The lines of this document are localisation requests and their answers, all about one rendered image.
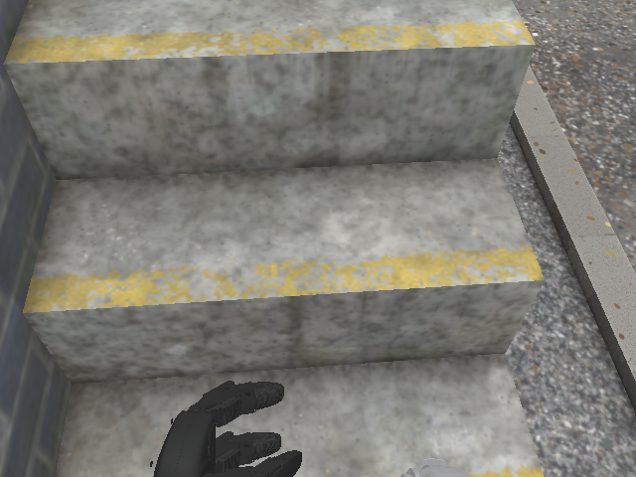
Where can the robot right shin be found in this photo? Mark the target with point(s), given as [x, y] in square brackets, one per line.
[431, 461]

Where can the robot left hand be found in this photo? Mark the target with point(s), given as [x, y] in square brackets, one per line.
[191, 448]

